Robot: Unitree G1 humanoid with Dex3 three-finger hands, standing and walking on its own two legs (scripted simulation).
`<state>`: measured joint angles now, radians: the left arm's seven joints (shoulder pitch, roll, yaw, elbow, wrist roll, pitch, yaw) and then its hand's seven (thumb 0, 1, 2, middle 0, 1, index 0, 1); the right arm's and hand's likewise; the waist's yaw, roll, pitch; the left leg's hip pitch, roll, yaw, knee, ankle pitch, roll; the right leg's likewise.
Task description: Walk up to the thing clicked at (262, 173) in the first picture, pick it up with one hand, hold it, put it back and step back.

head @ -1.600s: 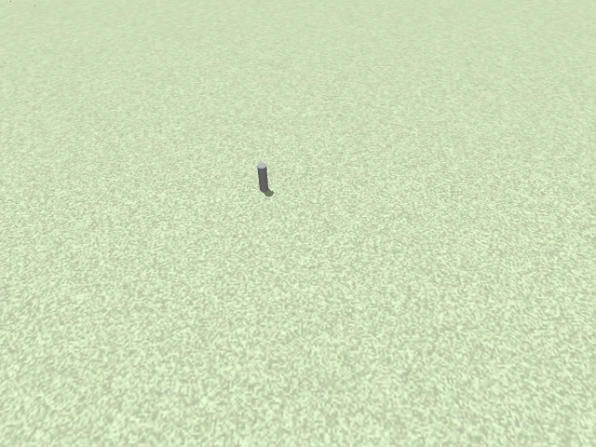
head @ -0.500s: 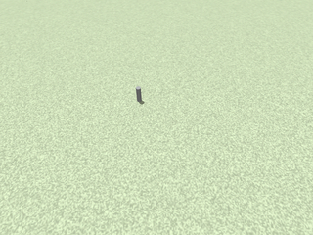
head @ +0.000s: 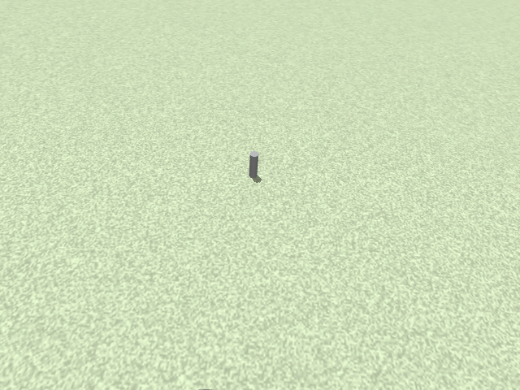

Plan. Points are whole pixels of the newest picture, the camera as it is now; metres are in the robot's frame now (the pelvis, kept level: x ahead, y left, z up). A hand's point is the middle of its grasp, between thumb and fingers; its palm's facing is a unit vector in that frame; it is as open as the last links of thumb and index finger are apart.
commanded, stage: walk up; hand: left
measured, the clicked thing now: (253, 164) +1.28 +0.08 -0.68
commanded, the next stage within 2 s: none
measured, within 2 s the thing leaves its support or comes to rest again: neither
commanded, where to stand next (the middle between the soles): +0.94 -0.06 m, yaw +0 degrees
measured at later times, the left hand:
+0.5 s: hand (166, 251) +0.40 +0.23 -0.11, palm faces -0.06 -0.92 -0.39, open 7.3 cm
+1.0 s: hand (168, 212) +0.53 +0.26 -0.15, palm faces -0.08 -0.95 -0.31, open 7.4 cm
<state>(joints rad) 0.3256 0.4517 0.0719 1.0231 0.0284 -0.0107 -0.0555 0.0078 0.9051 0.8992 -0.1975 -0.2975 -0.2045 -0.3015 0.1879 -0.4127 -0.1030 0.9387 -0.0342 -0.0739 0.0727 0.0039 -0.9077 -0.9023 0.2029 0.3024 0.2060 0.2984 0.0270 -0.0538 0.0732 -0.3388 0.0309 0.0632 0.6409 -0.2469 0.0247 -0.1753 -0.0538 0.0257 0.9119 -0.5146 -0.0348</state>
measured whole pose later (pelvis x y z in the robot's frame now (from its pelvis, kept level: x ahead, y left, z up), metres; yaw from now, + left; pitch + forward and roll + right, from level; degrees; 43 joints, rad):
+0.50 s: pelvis +0.25 -0.04 +0.00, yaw -1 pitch -3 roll +1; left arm 0.14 0.39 0.07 0.86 0.01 -0.07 -0.07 0.00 0.91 0.90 -0.20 -0.30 -0.21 -0.30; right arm 0.37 -0.41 -0.04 0.92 -0.01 -0.05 0.03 0.01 -0.91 -0.90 0.20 0.30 0.21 0.30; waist -0.03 0.04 0.10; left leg -0.16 0.04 0.02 1.02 -0.49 0.03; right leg -0.38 -0.04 -0.08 0.65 -0.23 -0.03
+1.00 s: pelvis +0.48 -0.01 +0.01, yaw -2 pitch -3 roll -1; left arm 0.33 0.44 0.04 0.90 0.00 -0.03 -0.05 0.01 0.91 0.90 -0.20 -0.30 -0.21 -0.30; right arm 0.27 -0.37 -0.04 0.82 -0.01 -0.09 0.05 0.00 -0.91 -0.90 0.20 0.30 0.21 0.30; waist -0.01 -0.07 0.08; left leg -0.29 0.05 0.10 0.56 -0.22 0.03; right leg -0.40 0.00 0.03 1.11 -0.39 -0.04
